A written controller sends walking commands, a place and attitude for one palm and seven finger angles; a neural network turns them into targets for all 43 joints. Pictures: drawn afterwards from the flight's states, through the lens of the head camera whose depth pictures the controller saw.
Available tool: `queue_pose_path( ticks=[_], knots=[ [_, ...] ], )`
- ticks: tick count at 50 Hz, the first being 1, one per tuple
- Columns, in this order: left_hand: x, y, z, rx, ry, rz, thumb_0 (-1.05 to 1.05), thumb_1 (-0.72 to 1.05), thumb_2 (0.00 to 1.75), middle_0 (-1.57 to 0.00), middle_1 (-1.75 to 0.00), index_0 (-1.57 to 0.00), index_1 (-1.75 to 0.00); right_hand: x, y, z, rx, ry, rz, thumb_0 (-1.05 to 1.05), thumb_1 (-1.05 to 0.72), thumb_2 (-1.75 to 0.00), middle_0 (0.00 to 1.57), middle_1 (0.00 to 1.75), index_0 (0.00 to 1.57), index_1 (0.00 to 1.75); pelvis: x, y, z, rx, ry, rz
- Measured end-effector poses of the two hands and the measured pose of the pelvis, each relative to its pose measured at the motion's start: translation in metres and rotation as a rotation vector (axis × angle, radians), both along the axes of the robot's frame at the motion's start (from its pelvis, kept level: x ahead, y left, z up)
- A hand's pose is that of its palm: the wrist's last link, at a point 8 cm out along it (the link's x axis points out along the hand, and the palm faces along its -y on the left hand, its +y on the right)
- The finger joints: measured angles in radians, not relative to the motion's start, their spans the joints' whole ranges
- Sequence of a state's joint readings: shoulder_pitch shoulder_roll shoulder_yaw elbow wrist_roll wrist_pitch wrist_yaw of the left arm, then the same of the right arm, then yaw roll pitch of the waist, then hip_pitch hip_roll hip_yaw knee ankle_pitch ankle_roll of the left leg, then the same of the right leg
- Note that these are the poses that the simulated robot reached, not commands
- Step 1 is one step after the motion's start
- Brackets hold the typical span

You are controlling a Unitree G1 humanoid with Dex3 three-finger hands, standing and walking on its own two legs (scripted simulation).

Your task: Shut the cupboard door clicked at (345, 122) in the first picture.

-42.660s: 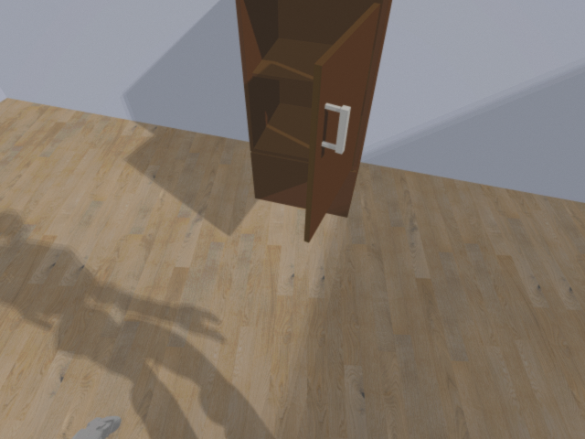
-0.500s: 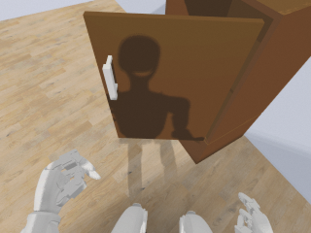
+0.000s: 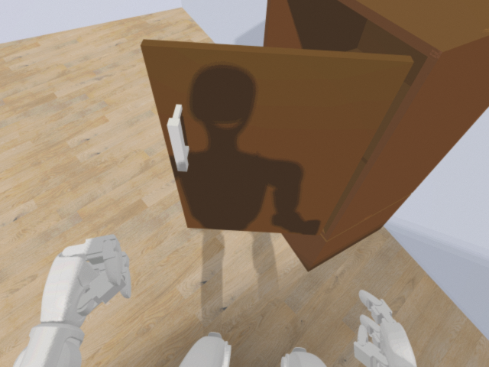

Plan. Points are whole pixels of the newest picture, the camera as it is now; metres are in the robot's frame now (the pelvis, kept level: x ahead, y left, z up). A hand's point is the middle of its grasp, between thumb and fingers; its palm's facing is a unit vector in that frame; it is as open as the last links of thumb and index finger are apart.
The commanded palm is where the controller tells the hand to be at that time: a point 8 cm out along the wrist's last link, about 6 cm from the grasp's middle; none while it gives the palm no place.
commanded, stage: raise the hand and make a fist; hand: left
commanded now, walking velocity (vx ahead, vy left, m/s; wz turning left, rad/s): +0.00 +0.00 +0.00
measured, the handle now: (180, 139) +0.50 +0.17 +0.05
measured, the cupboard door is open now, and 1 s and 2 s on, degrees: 58 58 58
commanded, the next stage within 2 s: bring the fist close to the handle in 0.40 s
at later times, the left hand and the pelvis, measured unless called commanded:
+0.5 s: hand (154, 288) +0.22 +0.15 +0.05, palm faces +0.02 -1.00 -0.04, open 3.1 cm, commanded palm +0.20 +0.21 +0.06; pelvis +0.00 -0.03 +0.00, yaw +0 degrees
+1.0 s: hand (162, 225) +0.31 +0.16 +0.07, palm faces +0.05 -1.00 -0.02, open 3.1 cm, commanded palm +0.29 +0.20 +0.06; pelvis +0.00 -0.02 +0.00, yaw +0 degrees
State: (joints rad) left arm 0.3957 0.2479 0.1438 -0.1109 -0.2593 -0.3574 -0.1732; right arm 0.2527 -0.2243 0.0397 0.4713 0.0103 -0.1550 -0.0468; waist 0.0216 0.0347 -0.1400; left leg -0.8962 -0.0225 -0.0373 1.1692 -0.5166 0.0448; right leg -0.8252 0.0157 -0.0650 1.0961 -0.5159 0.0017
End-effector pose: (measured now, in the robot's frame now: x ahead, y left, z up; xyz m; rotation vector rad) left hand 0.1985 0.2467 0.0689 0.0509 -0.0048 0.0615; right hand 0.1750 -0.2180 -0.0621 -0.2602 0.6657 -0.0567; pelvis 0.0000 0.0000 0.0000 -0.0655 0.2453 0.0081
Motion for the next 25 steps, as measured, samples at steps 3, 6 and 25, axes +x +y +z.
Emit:
queue_pose_path(
  ticks=[3,6,25],
  knots=[
    [0.003,0.001,0.01,0.015,-0.04,0.017,0.02,0.9,0.9,-1.29,-1.49,-1.29,-1.5,-0.006,-0.008,-0.005,0.004,0.021,-0.012,0.02,-0.9,-0.9,0.21,0.3,0.2,0.3,0.001,-0.003,0.0,0.004,0.001,0.001],
    [0.006,-0.007,0.0,-0.003,0.01,-0.007,0.02,0.9,0.9,-1.29,-1.5,-1.29,-1.5,-0.012,-0.017,-0.009,0.009,0.038,-0.03,0.02,-0.9,-0.9,0.21,0.3,0.2,0.3,0.001,-0.007,0.0,0.011,0.004,-0.001],
    [-0.001,-0.042,-0.013,-0.017,0.065,-0.042,0.02,0.9,0.9,-1.3,-1.5,-1.3,-1.5,-0.009,-0.046,-0.011,0.017,0.012,-0.057,0.02,-0.9,-0.9,0.21,0.3,0.2,0.3,-0.002,-0.03,-0.002,0.038,-0.002,-0.008]
  ],
)
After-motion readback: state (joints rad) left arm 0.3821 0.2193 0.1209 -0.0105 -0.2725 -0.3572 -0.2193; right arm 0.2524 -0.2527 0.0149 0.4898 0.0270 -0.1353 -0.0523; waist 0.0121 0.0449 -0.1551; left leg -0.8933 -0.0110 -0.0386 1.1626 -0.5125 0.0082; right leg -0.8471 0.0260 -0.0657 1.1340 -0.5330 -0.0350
